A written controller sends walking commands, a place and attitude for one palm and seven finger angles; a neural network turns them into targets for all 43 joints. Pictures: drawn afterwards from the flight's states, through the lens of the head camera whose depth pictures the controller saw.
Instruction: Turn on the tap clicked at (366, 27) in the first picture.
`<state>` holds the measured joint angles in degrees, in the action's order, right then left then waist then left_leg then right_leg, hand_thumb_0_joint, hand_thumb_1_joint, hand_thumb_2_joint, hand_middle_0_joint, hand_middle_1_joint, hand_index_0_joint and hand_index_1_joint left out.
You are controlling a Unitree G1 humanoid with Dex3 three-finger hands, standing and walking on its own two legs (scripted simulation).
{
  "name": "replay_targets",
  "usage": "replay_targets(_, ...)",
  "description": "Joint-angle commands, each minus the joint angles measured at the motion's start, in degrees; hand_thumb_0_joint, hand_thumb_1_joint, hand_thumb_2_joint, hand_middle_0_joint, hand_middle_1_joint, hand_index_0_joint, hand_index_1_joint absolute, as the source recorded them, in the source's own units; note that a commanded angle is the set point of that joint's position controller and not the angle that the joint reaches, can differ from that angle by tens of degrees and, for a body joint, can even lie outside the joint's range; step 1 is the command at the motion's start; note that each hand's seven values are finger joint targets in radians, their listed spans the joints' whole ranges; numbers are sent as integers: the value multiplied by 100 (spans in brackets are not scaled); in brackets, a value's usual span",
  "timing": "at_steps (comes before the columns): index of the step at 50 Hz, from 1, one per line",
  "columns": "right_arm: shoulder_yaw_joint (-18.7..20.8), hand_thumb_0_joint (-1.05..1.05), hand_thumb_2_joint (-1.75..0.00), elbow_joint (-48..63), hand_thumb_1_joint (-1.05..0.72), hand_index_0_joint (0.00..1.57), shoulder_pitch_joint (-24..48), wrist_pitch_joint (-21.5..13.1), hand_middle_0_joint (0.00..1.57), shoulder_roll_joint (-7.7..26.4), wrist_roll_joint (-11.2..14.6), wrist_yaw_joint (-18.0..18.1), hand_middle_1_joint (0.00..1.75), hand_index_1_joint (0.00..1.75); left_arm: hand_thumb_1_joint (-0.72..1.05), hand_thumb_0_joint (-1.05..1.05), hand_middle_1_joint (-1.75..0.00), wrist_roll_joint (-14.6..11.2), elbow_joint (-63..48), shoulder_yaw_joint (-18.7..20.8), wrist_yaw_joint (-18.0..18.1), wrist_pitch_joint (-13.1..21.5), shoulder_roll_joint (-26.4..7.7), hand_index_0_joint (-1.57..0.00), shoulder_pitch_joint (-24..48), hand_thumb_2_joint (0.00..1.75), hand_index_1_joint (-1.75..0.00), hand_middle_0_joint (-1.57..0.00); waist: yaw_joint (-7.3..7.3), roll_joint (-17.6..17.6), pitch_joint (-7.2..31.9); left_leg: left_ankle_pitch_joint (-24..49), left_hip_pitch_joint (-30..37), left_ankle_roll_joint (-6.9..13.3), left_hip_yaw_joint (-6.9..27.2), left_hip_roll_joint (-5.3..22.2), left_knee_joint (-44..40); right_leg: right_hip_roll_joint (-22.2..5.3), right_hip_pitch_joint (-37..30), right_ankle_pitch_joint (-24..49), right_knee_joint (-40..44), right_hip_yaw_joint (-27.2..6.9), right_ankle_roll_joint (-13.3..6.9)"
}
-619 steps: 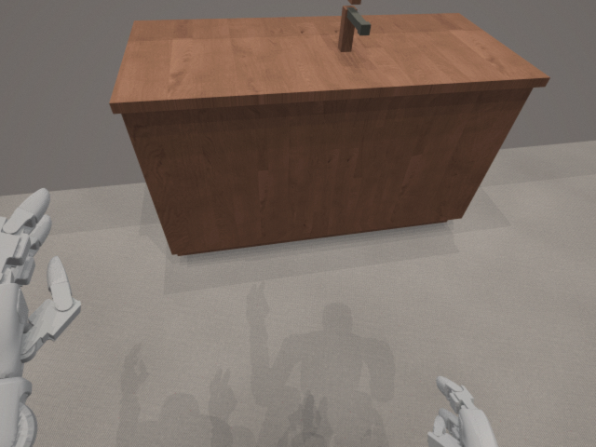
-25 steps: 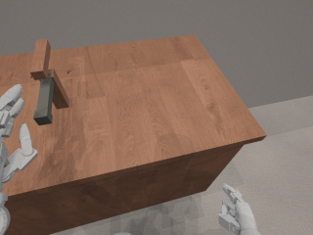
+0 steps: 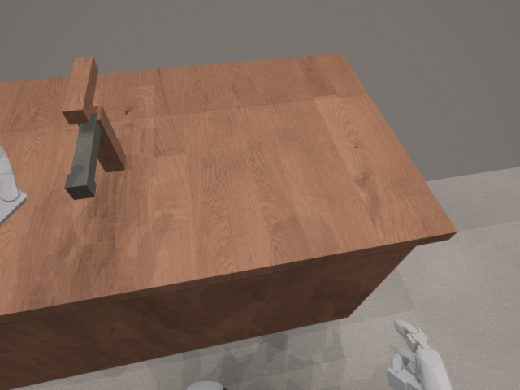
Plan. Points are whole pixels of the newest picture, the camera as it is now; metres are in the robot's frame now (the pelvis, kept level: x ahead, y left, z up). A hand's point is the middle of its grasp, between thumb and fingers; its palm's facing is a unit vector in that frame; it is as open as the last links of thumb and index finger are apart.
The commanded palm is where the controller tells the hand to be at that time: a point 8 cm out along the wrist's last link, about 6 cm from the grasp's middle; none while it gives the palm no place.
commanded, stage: come to a stop and stand still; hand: left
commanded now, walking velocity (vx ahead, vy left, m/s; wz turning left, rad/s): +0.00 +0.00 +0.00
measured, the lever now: (81, 185) +0.33 +0.31 +0.11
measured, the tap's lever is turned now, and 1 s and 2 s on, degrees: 0 0 0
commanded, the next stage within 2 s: look again from close up in 0.64 s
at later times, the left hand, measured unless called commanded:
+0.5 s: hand (10, 216) +0.24 +0.32 +0.17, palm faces +0.38 -0.83 -0.39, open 7.4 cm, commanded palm +0.18 +0.35 +0.18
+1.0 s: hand (14, 238) +0.22 +0.31 +0.16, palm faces +0.36 -0.85 -0.38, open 7.4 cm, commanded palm +0.16 +0.34 +0.18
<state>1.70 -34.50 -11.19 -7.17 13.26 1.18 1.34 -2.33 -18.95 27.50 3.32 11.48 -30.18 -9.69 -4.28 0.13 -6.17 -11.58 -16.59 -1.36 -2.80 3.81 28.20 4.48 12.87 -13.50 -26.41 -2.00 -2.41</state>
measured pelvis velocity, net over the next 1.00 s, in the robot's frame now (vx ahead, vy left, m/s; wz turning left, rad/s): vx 0.00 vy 0.06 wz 0.01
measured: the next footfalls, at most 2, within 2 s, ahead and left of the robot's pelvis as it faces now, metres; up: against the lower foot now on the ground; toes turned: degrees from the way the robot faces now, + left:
none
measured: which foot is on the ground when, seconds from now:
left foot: down 0.00-1.00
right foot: down 0.00-1.00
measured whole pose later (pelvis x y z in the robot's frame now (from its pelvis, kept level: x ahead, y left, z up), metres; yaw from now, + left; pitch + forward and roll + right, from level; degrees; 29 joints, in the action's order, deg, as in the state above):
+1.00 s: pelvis +0.00 +0.06 +0.00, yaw +1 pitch -1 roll -2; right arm -1.2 -32.5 -11.4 -6.0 11.4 1.2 1.7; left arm -2.0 -26.5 20.0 5.1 11.5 -21.5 -23.8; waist -1.2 1.2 -3.7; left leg -11.4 -14.5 3.6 -4.4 -0.4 26.2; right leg -0.4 9.1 -11.8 -21.3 -1.3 2.2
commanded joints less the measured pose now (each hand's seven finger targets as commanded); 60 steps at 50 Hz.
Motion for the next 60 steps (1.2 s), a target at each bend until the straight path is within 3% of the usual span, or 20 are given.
replay_targets(1, 253, 0, -90, 1071, -90, 20, 301, -320, 20, 555, 167, -303, 30, 30, 90, 0, -30, -124, -1062, -590, -58, 224, 456, -20, -1398, 90, -30, -20, 105, -76, 1760, 1069, 1418, 422, -54, 118, -121, -729, -172, 1936, 151, -522, 478)
replay_targets(4, 193, 0, -90, 1218, -90, 20, 448, -296, 20, 584, 88, -239, 30, 30, 90, 0, -30, -52, -1641, -82, 63, 198, -215, -20, -1374, 90, -30, -20, 140, 794, 1321, 339, 1066, 331, 22, 82, -233, -711, 46, 1075, 618, -521, 354)
replay_targets(5, 154, 0, -90, 1232, -90, 20, 472, -297, 20, 576, 54, -184, 30, 30, 90, 0, -30, -55, -1687, 49, 88, 221, -300, -20, -1327, 90, -30, -20, 175, 822, 1171, 118, 1004, 300, 47, 36, -301, -727, 183, 694, 730, -568, 226)
replay_targets(6, 96, 0, -90, 1209, -90, 20, 597, -264, 20, 585, 25, -132, 30, 30, 90, 0, -30, -14, -1827, 501, 182, 233, -722, -20, -1309, 90, -30, -20, 148, 481, 1167, 168, 1095, 288, 67, 48, -450, -707, 279, 548, 690, -524, 138)
replay_targets(7, 69, 0, -90, 1244, -90, 20, 549, -250, 20, 519, 1, -82, 30, 30, 90, 0, -30, -59, -1820, 344, 166, 288, -437, -20, -1266, 90, -30, -20, 202, 343, 1175, 162, 1024, 321, 118, 79, -493, -698, 198, 492, 613, -410, 122)
replay_targets(11, -16, 0, -90, 1248, -90, 20, 623, -325, 20, 475, -4, 18, 30, 30, 90, 0, -30, -41, -2508, 584, 264, 436, -717, -20, -705, 90, -30, -20, 202, -951, 1318, 552, 1131, 360, 290, 235, -699, -601, -60, 804, 209, -209, 108)
replay_targets(12, -8, 0, -90, 1234, -90, 20, 532, -332, 20, 463, -23, 28, 30, 30, 90, 0, -30, -68, -2374, 393, 262, 443, -455, -20, -764, 90, -30, -20, 221, -888, 1362, 692, 1100, 392, 356, 296, -707, -597, -160, 878, 159, -74, 126)
replay_targets(17, 11, 0, -90, 1114, -90, 20, 342, -438, 20, 501, -32, -50, 30, 30, 90, 0, -30, 6, -2262, -39, 240, 423, -45, -20, -977, 90, -30, -20, 271, -672, 1514, 1652, 1516, 364, 446, 391, -546, -590, -35, 960, 53, 125, 168)
replay_targets(22, 23, 0, -90, 1044, -90, 20, 285, -370, 20, 539, -32, -112, 30, 30, 90, 0, -30, 67, -2002, -259, 252, 337, 133, -20, -1019, 90, -30, -20, 306, -591, 1350, 1851, 1418, 318, 532, 525, -581, -633, 132, 508, 43, 243, 183)
replay_targets(26, -6, 0, -90, 1098, -90, 20, 467, -292, 20, 537, 20, -67, 30, 30, 90, 0, -30, 94, -2133, 14, 312, 298, -185, -20, -877, 90, -30, -20, 299, -441, 1282, 1737, 1184, 132, 499, 403, -578, -681, -128, 981, 238, 246, 162)
replay_targets(27, -12, 0, -90, 1109, -90, 20, 405, -245, 20, 537, -15, -60, 30, 30, 90, 0, -30, 48, -2048, -159, 278, 318, 2, -20, -974, 90, -30, -20, 309, -389, 1320, 1480, 1099, 184, 465, 380, -589, -687, -177, 950, 302, 251, 161)
replay_targets(31, -26, 0, -90, 1164, -90, 20, 548, -212, 20, 488, 22, -13, 30, 30, 90, 0, -30, 43, -2375, 150, 334, 351, -329, -20, -1034, 90, -30, -20, 276, -641, 1407, 1099, 1079, 143, 444, 323, -668, -734, -308, 997, 362, 198, 136)
replay_targets(32, -32, 0, -90, 1161, -90, 20, 473, -183, 20, 503, -24, -7, 30, 30, 90, 0, -30, 4, -2240, -63, 301, 365, -76, -20, -1113, 90, -30, -20, 292, -609, 1382, 923, 982, 200, 463, 305, -690, -723, -327, 984, 440, 195, 135)
replay_targets(36, -29, 0, -90, 1151, -90, 20, 536, -204, 20, 506, 21, 32, 30, 30, 90, 0, -30, 22, -2250, 105, 333, 373, -283, -20, -1109, 90, -30, -20, 272, -595, 1332, 613, 953, 167, 507, 313, -796, -735, -332, 882, 478, 186, 143)
replay_targets(37, -22, 0, -90, 1147, -90, 20, 464, -185, 20, 523, -16, 43, 30, 30, 90, 0, -30, -1, -2100, -119, 297, 378, -40, -20, -1138, 90, -30, -20, 302, -439, 1322, 462, 913, 236, 481, 290, -772, -742, -316, 900, 574, 152, 143)
replay_targets(40, 18, 0, -90, 1128, -90, 20, 414, -207, 20, 542, 13, 65, 30, 30, 90, 0, -30, 10, -2030, -127, 294, 391, -82, -20, -1029, 90, -30, -20, 324, -508, 1193, 178, 865, 247, 495, 270, -814, -784, -267, 829, 660, 27, 122)
replay_targets(47, 4, 0, -90, 1089, -90, 20, 499, -174, 20, 574, -2, 89, 30, 30, 90, 0, -30, 27, -1902, -245, 297, 387, 7, -20, -1065, 90, -30, -20, 311, -405, 1190, 32, 802, 297, 505, 219, -846, -779, -252, 745, 754, 37, 130)
replay_targets(56, 5, 0, -90, 1084, -90, 20, 515, -195, 20, 532, 46, 98, 30, 30, 90, 0, -30, 19, -1961, 14, 320, 395, -244, -20, -1208, 90, -30, -20, 298, -417, 1179, 27, 780, 306, 531, 187, -814, -792, -280, 748, 764, -15, 113)
replay_targets(57, 11, 0, -90, 1086, -90, 20, 468, -187, 20, 546, 4, 98, 30, 30, 90, 0, -30, -17, -1920, -165, 287, 407, -33, -20, -1126, 90, -30, -20, 324, -277, 1174, 22, 837, 302, 527, 226, -842, -741, -189, 741, 777, -33, 114)
replay_targets(60, 78, 0, -90, 1148, -90, 20, 392, -213, 20, 534, 37, 91, 30, 30, 90, 0, -30, -34, -2019, -81, 282, 409, -105, -20, -934, 90, -30, -20, 317, -509, 1161, 306, 1037, 244, 586, 507, -916, -640, -28, 757, 486, -3, 157)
